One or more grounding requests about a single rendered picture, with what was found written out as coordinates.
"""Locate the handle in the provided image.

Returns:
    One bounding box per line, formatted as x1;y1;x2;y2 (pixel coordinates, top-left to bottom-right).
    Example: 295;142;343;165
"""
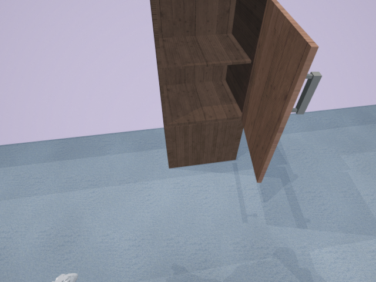
291;72;322;115

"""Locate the cupboard door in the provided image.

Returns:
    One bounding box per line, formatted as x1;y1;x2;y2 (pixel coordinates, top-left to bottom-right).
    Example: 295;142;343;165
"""
241;0;319;183

